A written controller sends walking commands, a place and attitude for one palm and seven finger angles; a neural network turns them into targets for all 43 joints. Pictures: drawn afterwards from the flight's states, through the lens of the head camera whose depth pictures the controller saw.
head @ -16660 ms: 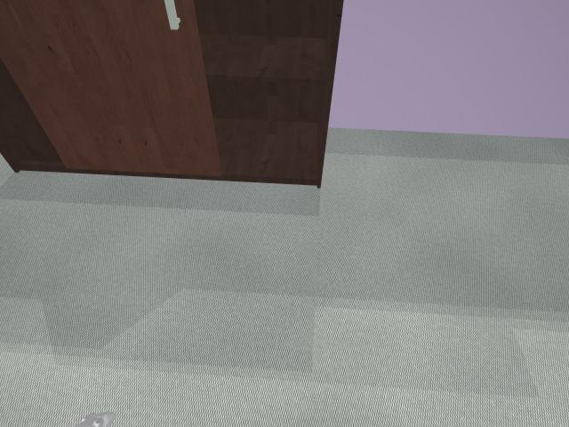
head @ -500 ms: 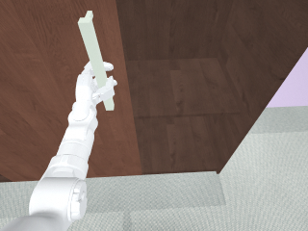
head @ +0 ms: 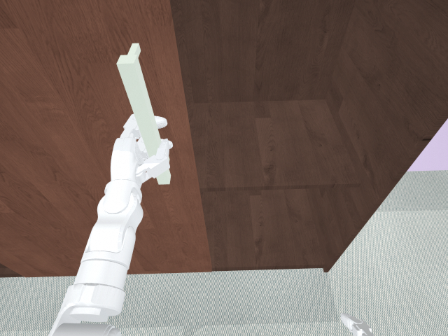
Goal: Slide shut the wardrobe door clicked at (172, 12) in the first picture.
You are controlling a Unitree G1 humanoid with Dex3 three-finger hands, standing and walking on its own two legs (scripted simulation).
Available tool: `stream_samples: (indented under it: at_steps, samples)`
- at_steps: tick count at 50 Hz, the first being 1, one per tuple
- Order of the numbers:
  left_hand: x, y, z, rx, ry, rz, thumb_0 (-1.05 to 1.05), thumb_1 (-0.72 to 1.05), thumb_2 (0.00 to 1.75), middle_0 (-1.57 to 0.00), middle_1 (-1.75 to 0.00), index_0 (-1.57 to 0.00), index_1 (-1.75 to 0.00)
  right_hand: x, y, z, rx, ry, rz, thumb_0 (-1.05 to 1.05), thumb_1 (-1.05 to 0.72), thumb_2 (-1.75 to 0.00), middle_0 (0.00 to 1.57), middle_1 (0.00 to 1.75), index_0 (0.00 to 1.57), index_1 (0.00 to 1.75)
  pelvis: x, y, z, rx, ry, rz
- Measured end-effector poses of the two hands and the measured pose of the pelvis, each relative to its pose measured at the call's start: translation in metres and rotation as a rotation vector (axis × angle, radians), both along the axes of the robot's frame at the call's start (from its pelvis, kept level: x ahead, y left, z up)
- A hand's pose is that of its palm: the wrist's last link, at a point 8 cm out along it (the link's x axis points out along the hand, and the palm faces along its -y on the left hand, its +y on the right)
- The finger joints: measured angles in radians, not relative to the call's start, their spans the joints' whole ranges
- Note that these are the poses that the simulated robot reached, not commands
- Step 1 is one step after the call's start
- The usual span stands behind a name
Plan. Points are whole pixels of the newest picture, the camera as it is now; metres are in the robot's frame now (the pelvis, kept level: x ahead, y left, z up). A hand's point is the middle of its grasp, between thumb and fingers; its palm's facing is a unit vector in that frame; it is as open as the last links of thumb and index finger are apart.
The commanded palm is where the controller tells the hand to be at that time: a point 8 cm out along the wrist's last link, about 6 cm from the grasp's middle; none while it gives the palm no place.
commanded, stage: tug the door sideways, standing still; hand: left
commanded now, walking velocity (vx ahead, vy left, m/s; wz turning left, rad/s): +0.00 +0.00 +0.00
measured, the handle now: (152, 124) +0.45 +0.14 +0.15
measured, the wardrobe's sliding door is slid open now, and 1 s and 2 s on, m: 0.50 0.46 0.18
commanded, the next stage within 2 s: step sideways, sliding the door along in 0.36 s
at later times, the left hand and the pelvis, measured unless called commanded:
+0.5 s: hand (171, 157) +0.39 +0.10 +0.12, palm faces +0.09 -0.99 -0.05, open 6.1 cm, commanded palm +0.37 +0.13 +0.12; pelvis -0.02 -0.01 -0.01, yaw +5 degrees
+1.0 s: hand (187, 156) +0.40 +0.07 +0.12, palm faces +0.13 -0.98 -0.13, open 6.3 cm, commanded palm +0.37 +0.07 +0.12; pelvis -0.04 -0.06 +0.00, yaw +5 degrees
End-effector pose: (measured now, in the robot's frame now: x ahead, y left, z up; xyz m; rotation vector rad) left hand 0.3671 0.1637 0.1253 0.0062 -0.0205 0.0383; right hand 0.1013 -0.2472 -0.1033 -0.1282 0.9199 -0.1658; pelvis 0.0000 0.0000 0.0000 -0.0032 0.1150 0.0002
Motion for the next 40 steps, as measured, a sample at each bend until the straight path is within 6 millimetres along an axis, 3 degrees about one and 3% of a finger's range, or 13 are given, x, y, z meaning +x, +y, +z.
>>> stream_samples:
  at_steps: [7, 14, 25, 33, 40]
  samples:
    - [0.001, -0.001, 0.001, 0.000, 0.012, 0.038, 0.02, 0.70, 0.83, -0.34, -1.37, -0.33, -1.37, 0.031, 0.007, -0.005, -0.008, 0.008, 0.089, 0.01, -0.91, -0.90, 0.20, 0.30, 0.20, 0.30, 0.001, -0.002, -0.002, 0.000, 0.004, 0.051]
    - [0.000, -0.005, 0.001, 0.017, 0.009, 0.059, 0.02, 0.71, 0.83, -0.34, -1.37, -0.30, -1.38, 0.037, 0.018, -0.011, 0.018, 0.001, 0.138, 0.01, -0.91, -0.90, 0.20, 0.30, 0.20, 0.30, -0.003, -0.004, -0.005, 0.006, 0.003, 0.081]
    - [0.000, -0.015, 0.001, 0.043, 0.004, 0.049, 0.01, 0.73, 0.81, -0.31, -1.38, -0.25, -1.39, 0.005, 0.022, -0.024, 0.040, 0.068, 0.152, 0.01, -0.91, -0.90, 0.20, 0.30, 0.20, 0.30, -0.018, -0.005, -0.008, 0.008, 0.002, 0.092]
    - [0.003, -0.019, 0.003, 0.123, -0.009, -0.005, -0.01, 0.69, 0.77, -0.37, -1.33, -0.26, -1.40, -0.018, 0.006, -0.027, -0.005, 0.068, 0.039, 0.01, -0.91, -0.90, 0.20, 0.30, 0.20, 0.30, -0.039, -0.009, -0.012, 0.015, -0.066, 0.018]
    - [0.000, -0.029, 0.005, 0.151, 0.014, 0.062, -0.01, 0.70, 0.81, -0.37, -1.31, -0.23, -1.40, -0.036, -0.017, -0.047, 0.017, 0.104, 0.036, 0.01, -0.91, -0.90, 0.20, 0.30, 0.20, 0.30, -0.049, -0.035, -0.021, -0.004, -0.144, 0.034]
